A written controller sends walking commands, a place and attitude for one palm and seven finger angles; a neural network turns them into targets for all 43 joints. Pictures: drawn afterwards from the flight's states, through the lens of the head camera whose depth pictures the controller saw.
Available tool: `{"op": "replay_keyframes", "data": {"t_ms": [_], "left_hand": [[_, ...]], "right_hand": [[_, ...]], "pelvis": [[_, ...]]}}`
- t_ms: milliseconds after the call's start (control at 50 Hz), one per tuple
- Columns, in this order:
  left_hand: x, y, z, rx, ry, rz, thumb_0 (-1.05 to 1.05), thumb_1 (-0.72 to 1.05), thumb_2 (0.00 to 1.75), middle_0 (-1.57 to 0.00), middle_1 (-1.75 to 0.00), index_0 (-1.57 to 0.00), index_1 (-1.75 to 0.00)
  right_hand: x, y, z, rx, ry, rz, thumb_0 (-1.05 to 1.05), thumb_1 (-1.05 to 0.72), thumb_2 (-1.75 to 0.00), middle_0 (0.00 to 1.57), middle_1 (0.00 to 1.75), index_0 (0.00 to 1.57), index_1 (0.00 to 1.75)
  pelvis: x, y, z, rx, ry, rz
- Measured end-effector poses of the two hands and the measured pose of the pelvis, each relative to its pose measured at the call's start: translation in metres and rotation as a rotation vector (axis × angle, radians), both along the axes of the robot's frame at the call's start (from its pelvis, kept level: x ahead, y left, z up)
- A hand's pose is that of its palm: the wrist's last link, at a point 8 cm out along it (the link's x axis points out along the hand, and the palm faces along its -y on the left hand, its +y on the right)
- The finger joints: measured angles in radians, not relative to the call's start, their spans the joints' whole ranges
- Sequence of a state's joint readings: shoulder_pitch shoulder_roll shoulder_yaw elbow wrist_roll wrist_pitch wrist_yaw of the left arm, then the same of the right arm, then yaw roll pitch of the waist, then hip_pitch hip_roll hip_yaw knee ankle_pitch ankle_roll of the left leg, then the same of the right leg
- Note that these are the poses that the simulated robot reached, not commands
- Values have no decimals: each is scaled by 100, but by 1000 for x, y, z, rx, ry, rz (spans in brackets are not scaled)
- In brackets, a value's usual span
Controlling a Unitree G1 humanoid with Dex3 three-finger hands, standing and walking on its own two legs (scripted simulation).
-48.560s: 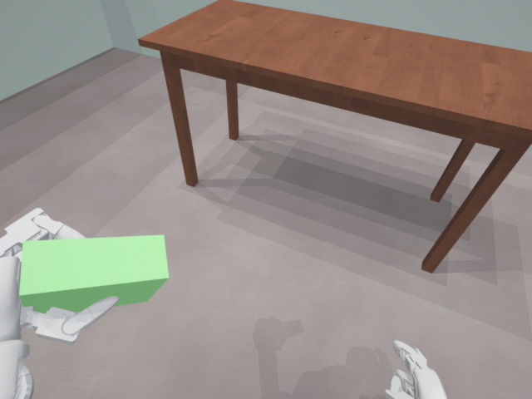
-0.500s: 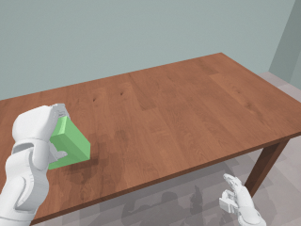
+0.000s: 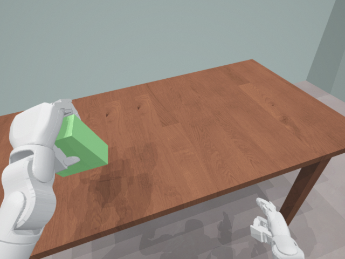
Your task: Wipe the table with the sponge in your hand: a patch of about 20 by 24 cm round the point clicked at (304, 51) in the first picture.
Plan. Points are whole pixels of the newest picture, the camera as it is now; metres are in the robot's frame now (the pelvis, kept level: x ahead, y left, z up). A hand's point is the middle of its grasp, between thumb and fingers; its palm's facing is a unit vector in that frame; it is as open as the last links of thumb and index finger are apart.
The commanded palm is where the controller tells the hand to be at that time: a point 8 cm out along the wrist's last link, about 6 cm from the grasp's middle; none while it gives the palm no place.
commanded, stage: lift the sponge slowly off the table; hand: left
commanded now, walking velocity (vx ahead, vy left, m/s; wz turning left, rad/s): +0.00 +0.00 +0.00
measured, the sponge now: (74, 153) +0.26 +0.27 +0.15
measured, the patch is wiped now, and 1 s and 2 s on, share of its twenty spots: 0.95 0.95 0.95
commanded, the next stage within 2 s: bring the sponge back beside the body in 0.14 s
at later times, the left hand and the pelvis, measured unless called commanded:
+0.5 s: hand (59, 145) +0.24 +0.27 +0.20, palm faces +0.30 -0.17 -0.94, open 9.4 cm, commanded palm +0.18 +0.27 +0.27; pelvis +0.00 +0.00 +0.00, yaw +0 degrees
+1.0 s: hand (50, 163) +0.21 +0.27 +0.19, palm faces +0.29 -0.17 -0.94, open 9.4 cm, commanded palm +0.16 +0.27 +0.25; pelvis -0.01 +0.00 +0.00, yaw +0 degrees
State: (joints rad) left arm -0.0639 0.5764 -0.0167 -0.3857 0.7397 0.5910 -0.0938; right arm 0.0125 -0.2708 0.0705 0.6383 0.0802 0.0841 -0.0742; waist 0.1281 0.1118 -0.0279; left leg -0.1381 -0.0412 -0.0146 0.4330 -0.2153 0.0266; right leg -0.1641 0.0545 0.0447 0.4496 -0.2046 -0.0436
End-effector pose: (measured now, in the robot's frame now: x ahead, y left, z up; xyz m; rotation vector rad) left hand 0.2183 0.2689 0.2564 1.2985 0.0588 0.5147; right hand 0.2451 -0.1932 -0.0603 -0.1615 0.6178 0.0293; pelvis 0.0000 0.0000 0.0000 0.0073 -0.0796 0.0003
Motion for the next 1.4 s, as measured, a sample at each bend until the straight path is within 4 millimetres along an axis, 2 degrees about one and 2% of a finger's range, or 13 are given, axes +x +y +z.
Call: {"op": "replay_keyframes", "data": {"t_ms": [100,240,420,520,720,1020,1220,1400], "left_hand": [[-5,2,5,-1,-9,14,-1,-48,106,-79,-138,-82,-142],[-5,13,-3,-14,30,69,-1,-48,106,-79,-138,-82,-142],[-5,1,-7,-1,42,19,-1,-48,106,-79,-138,-82,-142],[-16,-2,-6,3,32,7,-1,-48,106,-79,-138,-82,-142],[-38,9,-15,-11,46,53,-1,-48,106,-79,-138,-82,-142],[-46,3,-20,3,48,14,-1,-48,106,-79,-138,-82,-142],[-65,9,-30,-12,68,35,-1,-48,106,-79,-138,-82,-142],[-73,10,-35,-5,75,27,-1,-48,106,-79,-138,-82,-142]], "right_hand": [[0,-2,0,3,0,5,2,-91,-90,20,30,16,28],[1,-4,0,-11,-3,15,2,-91,-90,20,30,18,29],[1,-3,-1,-8,-10,12,2,-91,-90,20,30,18,29],[0,-3,0,6,-10,12,2,-91,-90,20,30,18,29],[0,-3,1,-13,-15,24,2,-91,-90,20,30,17,28],[-6,4,8,3,-51,28,2,-91,-90,20,30,18,28],[-7,4,10,-8,-60,38,2,-91,-90,20,30,19,29],[-9,7,11,-14,-70,38,2,-91,-90,20,30,18,29]], "pelvis": [[0,-2,-1,-1,3,-2],[-2,-4,-2,-2,4,9],[-1,-5,-2,0,3,5],[0,-5,-2,0,1,-2],[-4,-5,-3,-4,-12,10],[-10,-4,-2,-3,-23,2],[-11,-2,-3,-7,-31,6],[-14,-1,-3,-7,-43,6]]}}
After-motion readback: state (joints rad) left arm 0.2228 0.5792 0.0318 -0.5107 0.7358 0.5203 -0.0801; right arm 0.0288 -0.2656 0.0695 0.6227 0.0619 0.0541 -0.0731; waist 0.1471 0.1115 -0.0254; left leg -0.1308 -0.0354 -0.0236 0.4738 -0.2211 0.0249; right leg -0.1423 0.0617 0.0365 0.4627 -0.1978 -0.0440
